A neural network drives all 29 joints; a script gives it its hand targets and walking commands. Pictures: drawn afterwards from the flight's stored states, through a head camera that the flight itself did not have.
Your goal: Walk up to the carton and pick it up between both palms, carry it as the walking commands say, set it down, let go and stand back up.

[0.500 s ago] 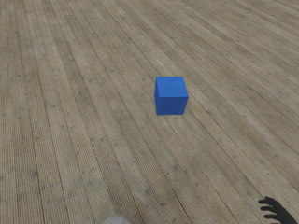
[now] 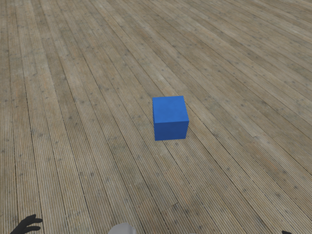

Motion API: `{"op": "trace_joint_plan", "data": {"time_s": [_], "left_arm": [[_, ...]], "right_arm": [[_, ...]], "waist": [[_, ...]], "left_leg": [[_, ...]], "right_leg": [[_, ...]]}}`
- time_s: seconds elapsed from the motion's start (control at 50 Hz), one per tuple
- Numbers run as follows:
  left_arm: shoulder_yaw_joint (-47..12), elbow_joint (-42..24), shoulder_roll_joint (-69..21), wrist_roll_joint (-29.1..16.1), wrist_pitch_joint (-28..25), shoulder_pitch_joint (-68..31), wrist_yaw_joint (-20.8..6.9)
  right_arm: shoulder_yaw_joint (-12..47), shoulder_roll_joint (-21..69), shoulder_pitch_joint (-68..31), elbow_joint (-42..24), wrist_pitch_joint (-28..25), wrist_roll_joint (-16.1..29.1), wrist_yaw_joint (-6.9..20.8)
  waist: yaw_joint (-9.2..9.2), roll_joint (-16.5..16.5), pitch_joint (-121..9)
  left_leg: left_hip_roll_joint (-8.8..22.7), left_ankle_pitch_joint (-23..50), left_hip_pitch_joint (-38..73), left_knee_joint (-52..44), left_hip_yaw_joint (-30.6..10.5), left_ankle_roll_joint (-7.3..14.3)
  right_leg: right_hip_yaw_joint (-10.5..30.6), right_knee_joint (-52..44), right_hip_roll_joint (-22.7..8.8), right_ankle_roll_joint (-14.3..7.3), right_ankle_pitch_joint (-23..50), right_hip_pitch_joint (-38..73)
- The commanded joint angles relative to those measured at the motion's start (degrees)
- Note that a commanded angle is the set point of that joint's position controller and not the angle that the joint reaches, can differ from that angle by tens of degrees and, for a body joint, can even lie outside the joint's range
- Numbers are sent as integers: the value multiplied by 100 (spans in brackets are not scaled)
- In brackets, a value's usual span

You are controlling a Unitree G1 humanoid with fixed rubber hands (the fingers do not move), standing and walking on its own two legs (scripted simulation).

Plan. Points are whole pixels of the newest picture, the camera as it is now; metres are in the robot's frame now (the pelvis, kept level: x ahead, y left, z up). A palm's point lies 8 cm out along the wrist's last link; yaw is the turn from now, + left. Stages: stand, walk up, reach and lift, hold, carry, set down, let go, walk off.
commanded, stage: walk up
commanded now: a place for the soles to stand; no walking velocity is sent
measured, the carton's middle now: (169, 118) +0.96 -0.09 -0.65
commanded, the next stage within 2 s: none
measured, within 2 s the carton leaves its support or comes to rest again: neither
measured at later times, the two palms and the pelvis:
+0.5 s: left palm (77, 167) +0.32 +0.25 -0.08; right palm out of the picture +0.22 -0.46 -0.07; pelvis +0.18 -0.09 -0.02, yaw +1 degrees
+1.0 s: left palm (102, 141) +0.42 +0.19 -0.09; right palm (310, 133) +0.41 -0.50 -0.05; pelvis +0.34 -0.14 +0.00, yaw +3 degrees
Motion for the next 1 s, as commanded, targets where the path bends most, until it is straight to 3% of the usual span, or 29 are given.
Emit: {"op": "trace_joint_plan", "data": {"time_s": [0.0, 0.06, 0.1, 0.12, 0.14, 0.16, 0.18, 0.24, 0.26, 0.3, 0.36, 0.4, 0.42, 0.44, 0.46, 0.48, 0.5, 0.52, 0.56, 0.6, 0.68, 0.74, 0.76, 0.78, 0.8, 0.82, 0.84, 0.88, 0.98], "left_arm": [[312, -307, 1212, 5, -40, 334, 3], [256, -482, 1180, -38, 20, 78, -40], [121, -581, 839, -47, 69, -4, -45], [36, -718, 530, -13, 70, -69, -20], [55, -873, 578, -6, 94, -1, 32], [157, -698, 1044, 60, 144, 34, 122], [190, -556, 1165, 17, 112, 57, 122], [212, -257, 987, 17, 95, 413, 4], [225, -256, 900, 16, 109, 351, -59], [236, -277, 771, 2, 132, 41, -150], [291, -164, 753, -7, 122, -128, -223], [373, -18, 893, 21, 87, 87, -204], [422, 88, 998, 35, 58, 360, -162], [521, 199, 1271, 64, 18, 823, -85], [607, 111, 1884, 25, -40, 1242, -9], [551, -7, 1841, -12, -68, 1013, 35], [476, -34, 1639, -54, -64, 797, 85], [434, -48, 1442, -68, -64, 572, 124], [381, -96, 1244, -53, -68, 264, 148], [358, -118, 1235, -5, -70, 361, 112], [302, -259, 1212, -42, -33, 328, 51], [147, -371, 887, -67, 34, 166, 31], [55, -466, 599, -51, 41, 127, 49], [25, -669, 470, -77, 38, 113, 86], [123, -523, 948, 6, 114, 125, 200], [151, -374, 1116, -31, 103, 151, 215], [172, -264, 1111, -42, 90, 297, 203], [190, -36, 988, -41, 82, 597, 113], [218, 179, 665, -71, 40, 401, 58]], "right_arm": [[-299, -875, 171, -323, -65, -25, 46], [-356, -798, 231, -319, -110, -4, 71], [-489, -1029, 694, -205, -167, -35, 8], [-632, -1392, 1226, -135, -206, -103, -85], [-743, -1970, 1313, -374, -221, -97, -165], [-765, -1918, 1007, -442, -211, 29, -190], [-701, -1685, 819, -453, -201, 57, -190], [-579, -1460, 385, -465, -205, 12, -167], [-581, -1483, 381, -469, -205, -17, -143], [-609, -1536, 336, -499, -207, -51, -114], [-624, -1630, 102, -575, -160, -69, -95], [-557, -1561, -40, -590, -92, -86, -80], [-470, -1376, 42, -570, -56, -119, -84], [-353, -1083, 155, -599, -41, -113, -91], [-238, -733, -55, -798, -82, 7, -120], [-255, -1075, -146, -618, -13, 55, -184], [-303, -1251, -36, -477, -16, 88, -170], [-305, -1272, 237, -310, -42, 84, -149], [-277, -1166, 589, -82, -59, 17, -87], [-269, -1002, 440, -135, -34, -28, 5], [-315, -849, 148, -273, -52, -28, 83], [-451, -974, 601, -150, -124, -58, 51], [-561, -1241, 1049, -92, -158, -118, -22], [-689, -1855, 1243, -289, -184, -143, -110], [-724, -1887, 1004, -372, -163, -11, -145], [-682, -1671, 851, -388, -144, 34, -156], [-633, -1545, 699, -385, -136, 28, -153], [-543, -1391, 335, -415, -119, -4, -121], [-490, -1306, -81, -574, -14, -85, -15]], "waist": [[137, -1303, -129], [-100, -1070, -202], [-480, -417, -337], [-816, 572, -529], [-811, 1182, -457], [-639, 157, -272], [-497, -152, -104], [-245, 515, -53], [-250, 688, -33], [-282, 865, 58], [-204, 1021, 45], [47, 750, 25], [202, 286, -57], [473, -769, -285], [766, -2214, -490], [661, -1116, -358], [427, -666, -167], [193, -553, -46], [-20, -966, -25], [64, -1224, -22], [37, -1222, -87], [-391, -574, -235], [-685, 213, -404], [-750, 1254, -470], [-617, 296, -248], [-499, -124, -14], [-383, -80, 77], [-228, 509, 77], [-96, 1124, 129]], "left_leg": [[61, 295, -195, -978, 194, 21], [-239, 1144, 982, -1991, 502, 66], [-346, 967, 2524, -2432, 185, 235], [612, -499, 3351, -3033, -1476, 546], [2210, -1932, 3559, -4136, -4328, 1312], [2510, -1706, 3037, -4063, -4283, 1592], [2247, -923, 2642, -3915, -3645, 1599], [1407, 1124, 1751, -3533, -1619, 1334], [1290, 1451, 1467, -3464, -1277, 1333], [1124, 1312, 1065, -3406, -853, 1253], [1028, 90, 490, -3450, -662, 1053], [939, -578, -78, -2988, -523, 884], [760, -691, -333, -2267, -368, 765], [320, -440, -949, -701, 14, 514], [-481, -903, -2145, 1209, 328, 174], [-234, -522, -2226, 1611, -712, 168], [-90, -174, -2004, 1565, -795, 136], [52, 102, -1699, 1214, -744, 95], [169, 114, -961, 403, -336, -5], [86, -63, -489, -272, -26, -28], [-154, 714, 438, -1465, 356, 39], [-437, 901, 2310, -2386, 273, 180], [233, -175, 3204, -2933, -1019, 451], [1933, -1702, 3677, -3954, -4073, 1270], [2431, -1633, 3131, -4062, -4372, 1663], [2241, -1014, 2632, -3957, -3819, 1689], [1946, -326, 2385, -3832, -3107, 1552], [1306, 669, 1570, -3613, -1753, 1314], [838, 734, 187, -3191, -692, 1040]], "right_leg": [[1417, -1631, -1261, -1237, 356, 549], [1066, -1367, -1105, -1014, -497, -66], [763, -326, -783, -694, -1372, -1182], [390, 1340, -375, -404, -1373, -2125], [472, 2667, 143, -33, -1650, -3369], [1313, 3160, -194, 77, -1219, -3240], [1280, 3132, -346, 122, -946, -3003], [906, 2336, -530, 222, -651, -2023], [764, 2108, -495, 241, -603, -1726], [573, 1480, -456, 204, -398, -1271], [212, 670, -197, 102, -32, -352], [-53, 305, 97, 48, -86, 526], [-69, 83, 263, 18, -338, 1035], [895, -665, -119, -202, -1429, 1750], [3963, -2148, -1834, -864, -3258, 2043], [4334, -2289, -2148, -1196, -3364, 1739], [3843, -2025, -2068, -1336, -2741, 1422], [3196, -1856, -1836, -1311, -2096, 1183], [2059, -1695, -1455, -1191, -644, 702], [1623, -1660, -1381, -1263, 170, 460], [1265, -1587, -1277, -1112, -207, 219], [819, -527, -923, -710, -1398, -961], [505, 839, -598, -451, -1339, -1816], [240, 2396, 114, -30, -1637, -3116], [1104, 2983, -161, 108, -1412, -3187], [1160, 3024, -325, 146, -1132, -2921], [1118, 2808, -450, 152, -935, -2719], [802, 2177, -455, 187, -696, -1791], [124, 685, -22, 106, 22, -65]]}}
